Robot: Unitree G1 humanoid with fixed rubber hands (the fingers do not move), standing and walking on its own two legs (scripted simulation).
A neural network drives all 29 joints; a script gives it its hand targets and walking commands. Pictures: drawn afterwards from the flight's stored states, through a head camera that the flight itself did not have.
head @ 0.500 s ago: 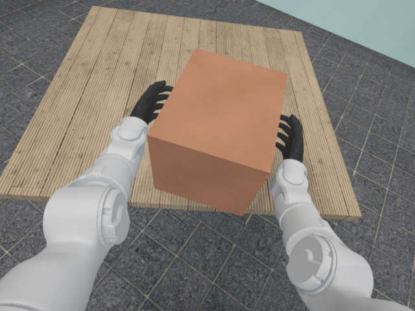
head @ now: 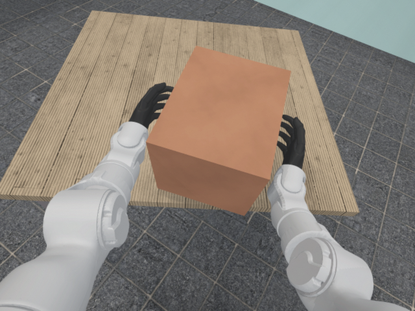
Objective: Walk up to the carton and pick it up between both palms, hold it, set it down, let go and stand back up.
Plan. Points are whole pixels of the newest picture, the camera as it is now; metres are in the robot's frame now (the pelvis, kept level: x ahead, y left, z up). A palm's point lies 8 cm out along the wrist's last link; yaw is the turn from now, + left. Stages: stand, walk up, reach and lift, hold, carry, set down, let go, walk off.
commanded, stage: reach and lift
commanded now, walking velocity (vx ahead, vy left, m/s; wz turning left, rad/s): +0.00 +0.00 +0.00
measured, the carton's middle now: (220, 132) +0.48 -0.04 +0.04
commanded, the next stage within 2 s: none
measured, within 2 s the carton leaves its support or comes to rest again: neither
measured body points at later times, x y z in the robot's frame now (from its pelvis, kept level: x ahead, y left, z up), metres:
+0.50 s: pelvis +0.00 -0.01 +0.00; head +0.08 +0.00 +0.45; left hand +0.48 +0.10 +0.08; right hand +0.41 -0.19 +0.06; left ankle +0.04 +0.08 -0.73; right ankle +0.00 -0.15 -0.73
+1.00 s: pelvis +0.00 -0.02 +0.00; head +0.04 -0.01 +0.45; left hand +0.46 +0.10 +0.11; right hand +0.42 -0.20 +0.11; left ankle +0.04 +0.08 -0.73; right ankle +0.00 -0.15 -0.73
